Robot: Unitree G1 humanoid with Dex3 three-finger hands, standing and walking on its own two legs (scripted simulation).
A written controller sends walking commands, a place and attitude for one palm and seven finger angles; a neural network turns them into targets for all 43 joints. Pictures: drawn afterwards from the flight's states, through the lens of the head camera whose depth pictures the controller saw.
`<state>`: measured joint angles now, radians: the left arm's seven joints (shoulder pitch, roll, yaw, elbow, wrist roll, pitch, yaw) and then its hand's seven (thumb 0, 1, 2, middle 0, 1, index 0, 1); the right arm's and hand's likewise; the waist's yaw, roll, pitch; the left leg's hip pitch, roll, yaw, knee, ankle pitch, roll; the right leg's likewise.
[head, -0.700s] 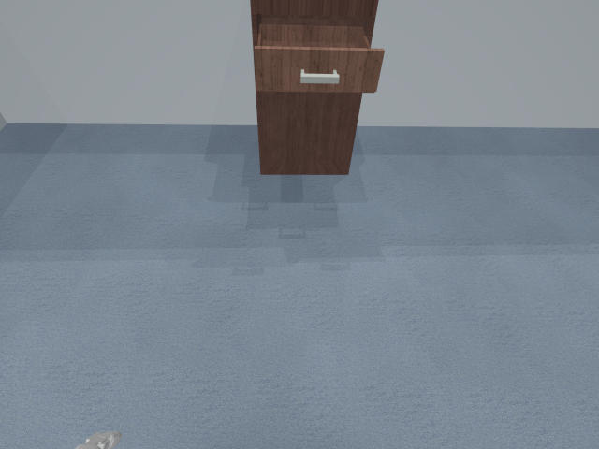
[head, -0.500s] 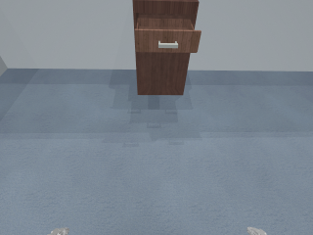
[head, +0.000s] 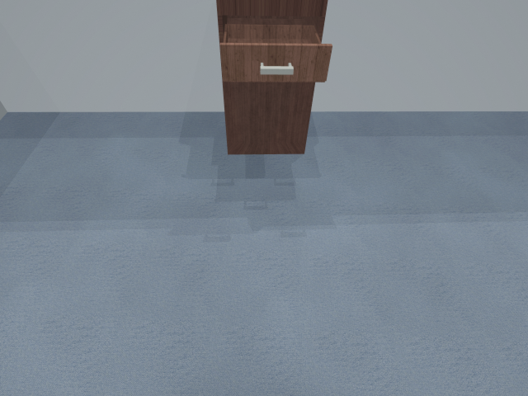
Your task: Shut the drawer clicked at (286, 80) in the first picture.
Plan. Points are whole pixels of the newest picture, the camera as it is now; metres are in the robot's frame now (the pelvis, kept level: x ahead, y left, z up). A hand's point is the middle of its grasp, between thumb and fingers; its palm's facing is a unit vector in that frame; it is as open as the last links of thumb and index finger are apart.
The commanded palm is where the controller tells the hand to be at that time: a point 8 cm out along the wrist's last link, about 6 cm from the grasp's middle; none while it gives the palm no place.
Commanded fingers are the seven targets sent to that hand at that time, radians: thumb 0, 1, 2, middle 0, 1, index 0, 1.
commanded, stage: stand and wait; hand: left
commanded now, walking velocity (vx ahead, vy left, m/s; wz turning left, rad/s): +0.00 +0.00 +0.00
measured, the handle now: (276, 67) +1.23 +0.02 -0.08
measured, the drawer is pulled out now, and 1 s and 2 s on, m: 0.30 0.30 0.30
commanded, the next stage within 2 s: look at it before walking up in 0.20 s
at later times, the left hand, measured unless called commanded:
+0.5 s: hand out of the picture +0.08 +0.24 -0.16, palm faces -0.04 -0.94 -0.33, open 7.4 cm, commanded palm none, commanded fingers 0.00 0.90 0.90 -0.20 -0.30 -0.20 -0.30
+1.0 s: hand out of the picture +0.07 +0.24 -0.16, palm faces -0.04 -0.94 -0.33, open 7.4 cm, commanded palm none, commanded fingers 0.00 0.90 0.90 -0.20 -0.30 -0.20 -0.30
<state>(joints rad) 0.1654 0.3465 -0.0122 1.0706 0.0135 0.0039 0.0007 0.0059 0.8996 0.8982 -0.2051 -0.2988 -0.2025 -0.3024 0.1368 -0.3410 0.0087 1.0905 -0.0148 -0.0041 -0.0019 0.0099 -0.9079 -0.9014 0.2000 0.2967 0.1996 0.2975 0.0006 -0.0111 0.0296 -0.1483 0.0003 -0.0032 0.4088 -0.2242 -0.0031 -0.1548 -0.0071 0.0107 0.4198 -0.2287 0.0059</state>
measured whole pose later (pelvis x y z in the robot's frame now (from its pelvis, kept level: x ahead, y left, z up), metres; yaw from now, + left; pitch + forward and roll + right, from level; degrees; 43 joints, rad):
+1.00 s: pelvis +0.00 +0.00 +0.00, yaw -1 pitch -2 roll +0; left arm 0.16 0.34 -0.01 1.09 0.01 0.00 0.01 0.00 0.90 0.90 -0.20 -0.30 -0.20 -0.30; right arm 0.12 -0.33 0.01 1.11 -0.02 -0.01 0.00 0.01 -0.91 -0.90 0.20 0.30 0.20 0.30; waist 0.01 -0.01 0.02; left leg -0.13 0.01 0.01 0.37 -0.21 -0.01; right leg -0.14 0.00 0.02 0.38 -0.21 0.00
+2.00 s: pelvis +0.36 -0.03 +0.00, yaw -24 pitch -2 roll +0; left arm 0.31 0.20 0.08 1.03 0.04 -0.01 0.00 0.00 0.91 0.90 -0.20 -0.30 -0.20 -0.30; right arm 0.28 -0.16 -0.05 1.03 -0.02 -0.09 -0.03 -0.02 -0.95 -0.90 0.20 0.30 0.20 0.30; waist 0.03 -0.06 0.02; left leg -0.19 0.02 0.24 0.46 -0.24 0.08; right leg -0.55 -0.06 0.00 1.24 -0.23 -0.02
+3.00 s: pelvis +0.68 -0.22 -0.02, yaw -30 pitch -2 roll -2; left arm 0.31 0.17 0.05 1.07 0.02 0.01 0.03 0.00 0.90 0.90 -0.20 -0.30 -0.20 -0.30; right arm 0.17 -0.15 -0.02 0.99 -0.02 -0.01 -0.01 0.00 -0.92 -0.90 0.20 0.30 0.20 0.30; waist 0.03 -0.04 0.07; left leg -0.34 0.02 0.11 0.60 -0.23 0.07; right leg -0.31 -0.04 -0.09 1.01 -0.54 0.04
